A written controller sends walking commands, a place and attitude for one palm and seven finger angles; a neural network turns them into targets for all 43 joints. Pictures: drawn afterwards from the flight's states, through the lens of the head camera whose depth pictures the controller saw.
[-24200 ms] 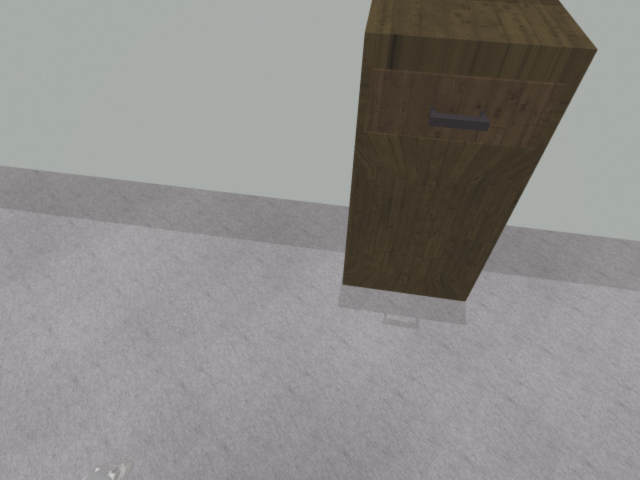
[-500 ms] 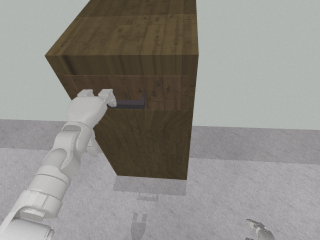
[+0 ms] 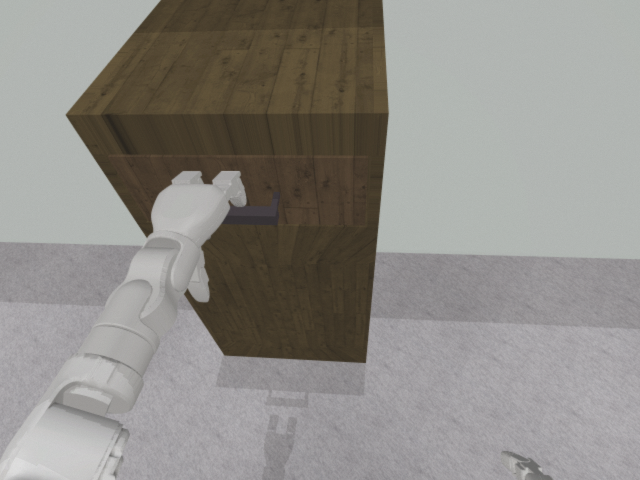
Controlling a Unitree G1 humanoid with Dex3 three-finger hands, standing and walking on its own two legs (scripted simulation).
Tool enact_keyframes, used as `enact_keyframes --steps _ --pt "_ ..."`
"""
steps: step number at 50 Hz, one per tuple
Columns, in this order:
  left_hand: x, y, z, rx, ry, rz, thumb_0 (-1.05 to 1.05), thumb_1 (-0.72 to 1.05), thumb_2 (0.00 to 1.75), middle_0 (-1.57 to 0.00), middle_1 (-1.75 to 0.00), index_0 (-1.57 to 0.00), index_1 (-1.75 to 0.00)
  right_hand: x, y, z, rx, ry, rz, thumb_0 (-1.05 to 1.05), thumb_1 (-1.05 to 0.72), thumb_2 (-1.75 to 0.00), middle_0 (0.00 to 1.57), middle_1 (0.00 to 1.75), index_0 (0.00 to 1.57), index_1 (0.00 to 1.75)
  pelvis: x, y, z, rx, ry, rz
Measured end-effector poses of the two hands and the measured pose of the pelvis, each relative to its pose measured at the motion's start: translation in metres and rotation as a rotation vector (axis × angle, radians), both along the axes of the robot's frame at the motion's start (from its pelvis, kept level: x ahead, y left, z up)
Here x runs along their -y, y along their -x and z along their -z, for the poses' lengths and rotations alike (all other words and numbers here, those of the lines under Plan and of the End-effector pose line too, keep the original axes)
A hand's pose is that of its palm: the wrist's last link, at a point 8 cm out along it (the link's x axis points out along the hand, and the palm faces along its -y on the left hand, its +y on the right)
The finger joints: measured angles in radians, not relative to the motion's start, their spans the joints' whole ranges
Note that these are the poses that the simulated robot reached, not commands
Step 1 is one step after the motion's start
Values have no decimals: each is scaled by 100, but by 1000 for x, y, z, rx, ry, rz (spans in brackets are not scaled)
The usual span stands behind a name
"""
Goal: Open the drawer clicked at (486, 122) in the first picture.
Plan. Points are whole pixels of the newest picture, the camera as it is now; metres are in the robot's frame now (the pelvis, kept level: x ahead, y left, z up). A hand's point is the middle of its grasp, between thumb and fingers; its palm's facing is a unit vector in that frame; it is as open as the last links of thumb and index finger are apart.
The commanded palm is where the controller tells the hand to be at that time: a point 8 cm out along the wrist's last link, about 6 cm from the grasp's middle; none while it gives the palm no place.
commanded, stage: move the hooked fingers above the handle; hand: left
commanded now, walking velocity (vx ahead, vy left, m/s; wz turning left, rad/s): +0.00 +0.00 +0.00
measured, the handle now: (240, 206) +0.53 +0.18 +0.00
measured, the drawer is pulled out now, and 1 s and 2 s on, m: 0.00 0.00 0.00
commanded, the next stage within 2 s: none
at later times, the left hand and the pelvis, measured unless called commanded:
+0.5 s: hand (241, 207) +0.47 +0.15 +0.06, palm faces -0.04 -0.05 -1.00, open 13.8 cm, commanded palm +0.46 +0.19 +0.12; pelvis +0.00 +0.00 -0.01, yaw -1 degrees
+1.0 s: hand (219, 216) +0.45 +0.18 +0.06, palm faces -0.10 -0.01 -0.99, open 13.8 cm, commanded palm +0.46 +0.19 +0.12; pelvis -0.01 +0.00 -0.01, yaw +0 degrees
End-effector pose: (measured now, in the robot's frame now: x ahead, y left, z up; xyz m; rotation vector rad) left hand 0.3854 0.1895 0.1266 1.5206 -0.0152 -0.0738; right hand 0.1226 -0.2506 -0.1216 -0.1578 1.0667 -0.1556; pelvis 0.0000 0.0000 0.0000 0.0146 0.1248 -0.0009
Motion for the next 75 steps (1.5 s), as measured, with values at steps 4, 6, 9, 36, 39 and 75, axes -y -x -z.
enact_keyframes --steps 4,6,9,36,39,75 --pt "9 -11 1 27 -5 31 0 -49 30 -32 -120 -32 -120 0 1 0 2 5 5 1 -90 -89 20 30 20 30 0 1 2 -13 -1 1" --pt "9 -19 0 44 -6 20 0 -49 30 -32 -120 -32 -120 0 5 2 -5 4 11 1 -90 -89 20 30 20 30 1 2 2 -22 -1 4" --pt "3 -31 -1 53 -19 -24 0 -49 30 -32 -120 -32 -120 0 15 5 -27 1 27 1 -90 -89 20 30 20 30 1 2 3 -37 -2 9" --pt "30 -75 8 80 -21 -38 0 -49 30 -38 -124 -35 -123 4 116 18 -227 5 189 1 -90 -89 20 30 20 30 -7 7 8 -109 0 52" --pt "16 -73 5 54 -36 -108 0 -49 30 -36 -123 -35 -123 2 112 17 -198 -5 194 1 -90 -89 20 30 20 30 -5 9 6 -99 -1 54" --pt "41 -76 -7 -2 -55 -87 0 -49 30 -36 -122 -32 -125 1 105 13 -134 13 190 1 -90 -89 20 30 20 30 -1 21 7 -84 -4 52"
